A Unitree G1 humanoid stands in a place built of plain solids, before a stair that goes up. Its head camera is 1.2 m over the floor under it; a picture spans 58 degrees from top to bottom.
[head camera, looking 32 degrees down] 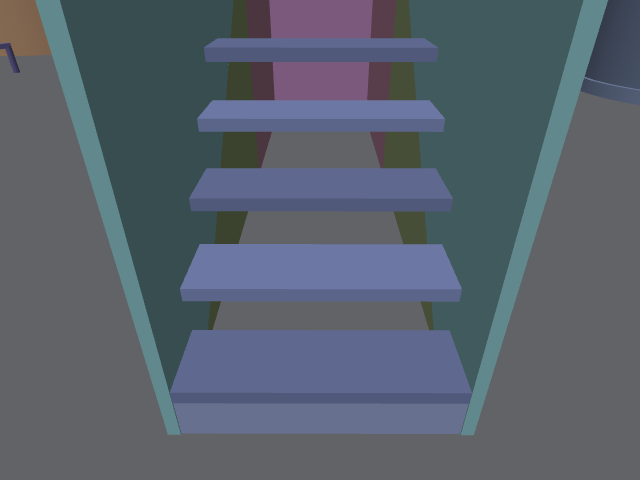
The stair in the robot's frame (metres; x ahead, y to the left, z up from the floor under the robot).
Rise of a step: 0.19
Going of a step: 0.22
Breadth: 0.93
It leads straight ahead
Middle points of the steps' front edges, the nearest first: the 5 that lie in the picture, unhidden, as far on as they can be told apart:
0.80 0.00 0.19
1.03 0.00 0.38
1.25 0.00 0.58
1.47 0.00 0.77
1.70 0.00 0.96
